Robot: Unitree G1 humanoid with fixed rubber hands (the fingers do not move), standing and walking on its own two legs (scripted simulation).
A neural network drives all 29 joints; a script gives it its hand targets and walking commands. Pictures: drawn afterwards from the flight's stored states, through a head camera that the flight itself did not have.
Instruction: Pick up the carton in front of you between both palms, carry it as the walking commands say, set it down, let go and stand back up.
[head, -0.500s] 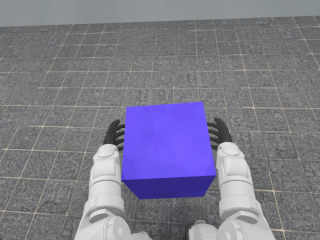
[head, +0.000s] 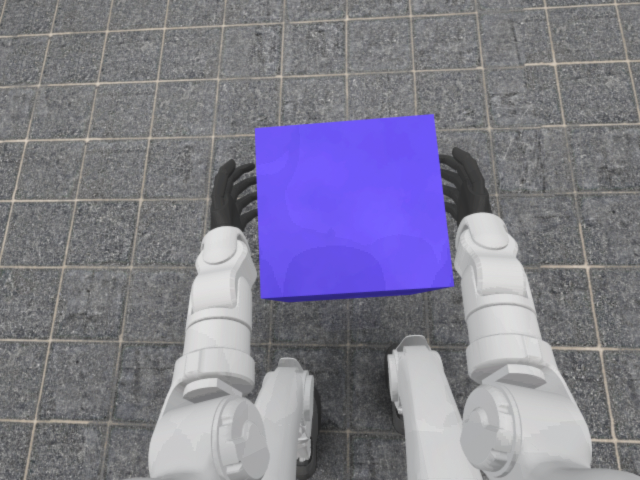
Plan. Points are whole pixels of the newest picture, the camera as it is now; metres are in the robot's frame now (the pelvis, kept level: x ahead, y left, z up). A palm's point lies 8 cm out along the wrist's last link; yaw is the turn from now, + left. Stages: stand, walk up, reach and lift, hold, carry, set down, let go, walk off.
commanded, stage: set down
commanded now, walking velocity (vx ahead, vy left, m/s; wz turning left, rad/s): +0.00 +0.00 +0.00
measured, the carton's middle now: (346, 226) +0.43 -0.03 -0.15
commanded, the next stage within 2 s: none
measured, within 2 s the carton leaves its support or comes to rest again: rests again in 1.58 s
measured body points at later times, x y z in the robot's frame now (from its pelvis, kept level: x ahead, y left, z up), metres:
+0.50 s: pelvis -0.02 -0.02 -0.13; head +0.27 -0.06 +0.22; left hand +0.46 +0.12 -0.23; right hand +0.47 -0.18 -0.25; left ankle +0.03 +0.11 -0.59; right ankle +0.12 -0.13 -0.59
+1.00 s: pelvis -0.04 -0.01 -0.23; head +0.32 -0.02 +0.05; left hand +0.49 +0.12 -0.39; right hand +0.51 -0.18 -0.38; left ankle +0.03 +0.11 -0.59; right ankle +0.12 -0.13 -0.59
